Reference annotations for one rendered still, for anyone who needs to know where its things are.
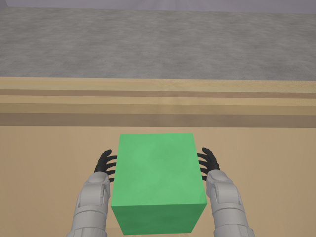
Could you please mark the right robot forearm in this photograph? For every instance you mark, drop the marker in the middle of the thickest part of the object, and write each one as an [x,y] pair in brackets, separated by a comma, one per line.
[227,207]

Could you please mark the carton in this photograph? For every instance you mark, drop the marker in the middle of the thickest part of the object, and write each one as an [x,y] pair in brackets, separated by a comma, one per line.
[158,186]

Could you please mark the robot left hand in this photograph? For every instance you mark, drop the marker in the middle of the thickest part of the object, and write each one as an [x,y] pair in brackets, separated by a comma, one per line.
[102,166]

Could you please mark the robot right hand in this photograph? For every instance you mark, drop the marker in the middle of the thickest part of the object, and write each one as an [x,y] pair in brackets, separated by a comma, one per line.
[211,163]

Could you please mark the left robot forearm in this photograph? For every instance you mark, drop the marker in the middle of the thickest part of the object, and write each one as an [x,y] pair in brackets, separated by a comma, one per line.
[91,209]

